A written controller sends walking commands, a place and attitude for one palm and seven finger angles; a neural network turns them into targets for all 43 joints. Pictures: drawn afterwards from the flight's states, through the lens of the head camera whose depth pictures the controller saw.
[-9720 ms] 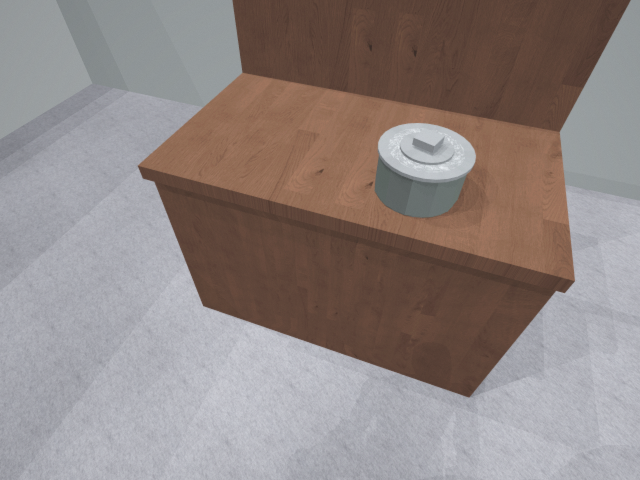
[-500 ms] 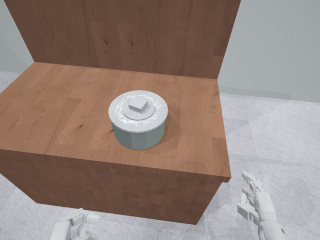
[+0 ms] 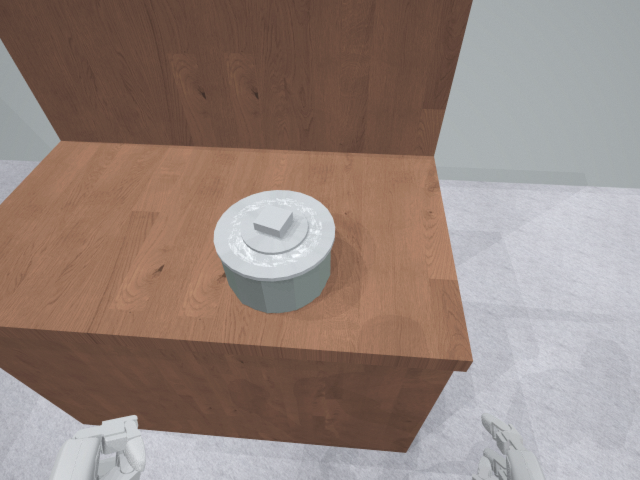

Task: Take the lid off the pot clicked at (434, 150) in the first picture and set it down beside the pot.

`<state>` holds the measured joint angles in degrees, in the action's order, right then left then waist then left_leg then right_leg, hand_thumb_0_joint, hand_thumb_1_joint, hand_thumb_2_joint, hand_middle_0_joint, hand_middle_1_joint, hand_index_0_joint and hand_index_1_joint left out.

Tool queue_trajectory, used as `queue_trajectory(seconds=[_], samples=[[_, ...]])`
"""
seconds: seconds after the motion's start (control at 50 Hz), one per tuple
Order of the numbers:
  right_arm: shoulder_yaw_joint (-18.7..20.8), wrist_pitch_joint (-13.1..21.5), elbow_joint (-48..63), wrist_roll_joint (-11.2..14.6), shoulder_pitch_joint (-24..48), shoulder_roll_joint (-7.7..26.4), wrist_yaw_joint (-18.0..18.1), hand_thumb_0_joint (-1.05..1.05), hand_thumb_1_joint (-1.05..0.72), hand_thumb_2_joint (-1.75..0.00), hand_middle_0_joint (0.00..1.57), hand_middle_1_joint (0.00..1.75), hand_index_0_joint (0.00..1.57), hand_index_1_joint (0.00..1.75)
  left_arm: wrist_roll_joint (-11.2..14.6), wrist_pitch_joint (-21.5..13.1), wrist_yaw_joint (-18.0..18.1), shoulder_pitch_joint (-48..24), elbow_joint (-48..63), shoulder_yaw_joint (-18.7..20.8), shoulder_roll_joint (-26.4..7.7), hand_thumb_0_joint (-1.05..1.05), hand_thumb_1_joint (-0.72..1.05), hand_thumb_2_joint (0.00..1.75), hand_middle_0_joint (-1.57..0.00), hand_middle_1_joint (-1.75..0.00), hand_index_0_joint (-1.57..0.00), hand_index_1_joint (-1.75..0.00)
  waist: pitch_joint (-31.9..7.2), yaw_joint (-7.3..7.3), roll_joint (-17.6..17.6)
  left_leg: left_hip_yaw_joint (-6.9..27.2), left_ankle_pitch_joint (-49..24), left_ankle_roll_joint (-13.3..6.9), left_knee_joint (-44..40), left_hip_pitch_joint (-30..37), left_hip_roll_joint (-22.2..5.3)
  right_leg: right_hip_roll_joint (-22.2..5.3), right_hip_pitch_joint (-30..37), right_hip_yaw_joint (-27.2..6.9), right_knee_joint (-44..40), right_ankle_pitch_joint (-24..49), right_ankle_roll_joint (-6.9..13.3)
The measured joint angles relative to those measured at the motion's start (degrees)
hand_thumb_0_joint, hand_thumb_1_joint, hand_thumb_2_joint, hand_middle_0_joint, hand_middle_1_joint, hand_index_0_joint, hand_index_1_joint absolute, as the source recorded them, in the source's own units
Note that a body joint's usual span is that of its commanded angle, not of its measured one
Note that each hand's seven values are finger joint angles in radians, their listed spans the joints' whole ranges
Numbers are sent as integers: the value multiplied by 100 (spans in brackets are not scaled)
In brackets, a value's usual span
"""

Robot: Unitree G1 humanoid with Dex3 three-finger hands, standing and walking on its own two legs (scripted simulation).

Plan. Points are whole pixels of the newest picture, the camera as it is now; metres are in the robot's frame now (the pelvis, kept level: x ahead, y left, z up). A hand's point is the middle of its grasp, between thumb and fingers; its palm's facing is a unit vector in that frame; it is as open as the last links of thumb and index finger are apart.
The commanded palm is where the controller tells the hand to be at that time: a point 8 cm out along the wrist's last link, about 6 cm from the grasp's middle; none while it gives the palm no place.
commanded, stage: raise the hand higher, near the body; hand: left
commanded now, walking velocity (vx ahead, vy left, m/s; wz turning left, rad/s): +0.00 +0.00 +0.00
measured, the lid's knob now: (273, 220) +0.49 +0.13 +0.03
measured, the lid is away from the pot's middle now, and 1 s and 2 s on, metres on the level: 0.00 0.00 0.00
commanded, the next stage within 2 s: reach forward and open the fingers in 0.52 s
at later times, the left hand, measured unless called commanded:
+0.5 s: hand (104, 414) +0.16 +0.24 +0.08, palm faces +0.31 -0.86 -0.40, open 3.1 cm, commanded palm +0.11 +0.27 +0.11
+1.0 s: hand (84, 396) +0.17 +0.26 +0.08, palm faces -0.22 -0.10 -0.97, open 3.2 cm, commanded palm +0.17 +0.26 +0.14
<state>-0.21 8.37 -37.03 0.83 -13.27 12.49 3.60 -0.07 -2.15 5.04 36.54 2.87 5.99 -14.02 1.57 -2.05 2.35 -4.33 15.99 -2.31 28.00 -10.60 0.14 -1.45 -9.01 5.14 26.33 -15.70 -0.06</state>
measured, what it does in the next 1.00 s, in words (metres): stands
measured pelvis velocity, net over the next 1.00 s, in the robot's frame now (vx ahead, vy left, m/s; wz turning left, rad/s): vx -0.01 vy -0.01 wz -0.01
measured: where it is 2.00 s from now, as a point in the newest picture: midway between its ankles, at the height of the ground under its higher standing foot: outside the picture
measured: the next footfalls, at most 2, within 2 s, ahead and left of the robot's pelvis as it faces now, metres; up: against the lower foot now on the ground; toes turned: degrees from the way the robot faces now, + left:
none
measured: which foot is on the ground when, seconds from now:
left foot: down 0.00-1.00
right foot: down 0.00-1.00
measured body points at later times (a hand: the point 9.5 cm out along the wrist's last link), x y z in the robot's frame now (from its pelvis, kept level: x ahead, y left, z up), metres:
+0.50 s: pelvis +0.00 +0.00 +0.00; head +0.00 -0.02 +0.45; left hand +0.14 +0.28 +0.10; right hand +0.21 -0.20 -0.07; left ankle -0.01 +0.09 -0.74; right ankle -0.02 -0.12 -0.74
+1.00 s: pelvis -0.01 -0.01 +0.00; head -0.01 -0.07 +0.45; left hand +0.18 +0.27 +0.13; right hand +0.21 -0.23 -0.10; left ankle -0.01 +0.09 -0.74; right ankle -0.02 -0.12 -0.74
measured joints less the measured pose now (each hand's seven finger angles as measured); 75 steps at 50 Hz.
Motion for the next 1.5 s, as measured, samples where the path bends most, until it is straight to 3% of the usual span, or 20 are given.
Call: queue_trajectory(seconds=[0.38, 0.64, 0.68, 0.76, 0.82, 0.88, 0.92, 1.02, 1.1, 1.16, 1.22, 1.3, 1.4, 1.5], samples=[[-86, -2, 392, -58, 371, -101, -96, 2, -90, -90, 20, 30, 20, 30, 38, -115, 1, 49, 1355, 255, -169, 2, 89, 90, -130, -149, -130, -150, 29, -210, 48, 39, -51, -7, -212, 331, 14, 10, 398, 37, -326, 102, -25], [-149, -101, 260, -73, 190, -79, -115, 2, -90, -90, 20, 30, 20, 30, 123, -252, 15, -245, 1930, 564, -336, 2, 89, 90, -130, -149, -130, -150, 92, -166, 163, 28, -87, 27, -261, 417, -29, 57, 477, 24, -386, 148, 12], [-166, -290, 299, -104, 173, -9, -150, 2, -90, -90, 20, 30, 20, 30, -1027, -39, 136, -317, 2067, 500, -584, 2, 89, 90, -130, -149, -130, -149, -14, -202, 159, 2, -75, 31, -194, 259, -37, 56, 283, 0, -263, 118, 29], [-141, -782, 379, -83, 408, 158, -268, 2, -90, -90, 20, 30, 20, 30, -2785, 448, 209, -578, 2085, 272, -1093, 2, 86, 90, -127, -147, -127, -148, 2, -239, 219, -75, -95, 40, -77, -46, -61, 63, -106, -78, -35, 99, 67], [-125, -1138, 440, -46, 597, 281, -317, 2, -90, -90, 20, 30, 20, 30, -3761, 780, 54, -608, 2005, 113, -1517, 1, 81, 90, -125, -143, -124, -143, -2, -258, 312, -154, -123, 45, -58, -191, -97, 96, -298, -158, 16, 143, 81], [-77, -1306, 416, 3, 692, 388, -307, 2, -90, -90, 20, 30, 20, 30, -4328, 900, -197, -754, 1835, -16, -1881, 1, 74, 93, -122, -134, -122, -134, -84, -252, 442, -133, -156, 41, -82, -241, -89, 91, -335, -138, -10, 165, 77], [-50, -1350, 373, 67, 746, 436, -298, 2, -90, -90, 20, 30, 20, 30, -4444, 894, -427, -885, 1661, -51, -1982, 1, 69, 95, -121, -127, -120, -128, -147, -223, 533, -95, -179, 37, -116, -228, -74, 79, -300, -101, -55, 176, 69], [-20, -1331, 373, 148, 815, 472, -241, 2, -90, -90, 20, 30, 20, 30, -4310, 729, -1206, -1290, 1196, -218, -2005, 1, 55, 103, -116, -109, -116, -110, -152, -137, 642, 2, -253, 26, -224, -130, -32, 48, -159, -4, -168, 214, 52], [-40, -1240, 376, 105, 777, 459, -157, 2, -90, -90, 20, 30, 20, 30, -4359, 283, -1602, -1657, 1209, -312, -2219, 1, 43, 109, -112, -95, -112, -95, -106, -154, 600, 76, -329, 28, -315, -56, -14, 40, -46, 70, -282, 271, 59], [-53, -1255, 384, 119, 784, 415, -174, 2, -90, -90, 20, 30, 20, 30, -4372, 4, -1603, -1895, 1081, -124, -2357, 0, 34, 113, -109, -84, -108, -84, -42, -143, 566, 89, -370, 41, -356, -18, -31, 63, 14, 82, -369, 335, 75], [-39, -1308, 415, 161, 785, 410, -255, 2, -90, -90, 20, 30, 20, 30, -4322, 55, -1595, -2172, 797, -23, -2250, 0, 26, 115, -105, -73, -105, -74, 40, -124, 567, 84, -428, 41, -402, -38, -34, 70, 3, 79, -440, 413, 77], [1, -1308, 409, 138, 716, 440, -316, 2, -90, -90, 20, 30, 20, 30, -4358, 126, -1663, -2369, 812, -244, -2036, 0, 15, 119, -100, -59, -100, -59, 94, -127, 579, 66, -515, 1, -489, -60, 8, 32, -35, 63, -495, 489, 44], [-31, -1350, 236, 139, 680, 410, -281, 2, -90, -90, 20, 30, 20, 30, -4563, -129, -1557, -2717, 692, -427, -2240, 0, 1, 123, -94, -41, -94, -42, 62, -130, 561, 54, -536, -33, -513, -25, 45, -5, -8, 50, -501, 505, 16], [-39, -1438, 286, 227, 676, 392, -346, 2, -90, -90, 20, 30, 20, 30, -4413, 307, -1540, -3231, 147, -356, -2119, 0, -12, 127, -89, -25, -88, -25, 113, -76, 559, 24, -587, -65, -556, -30, 82, -40, -35, 22, -508, 552, -15]])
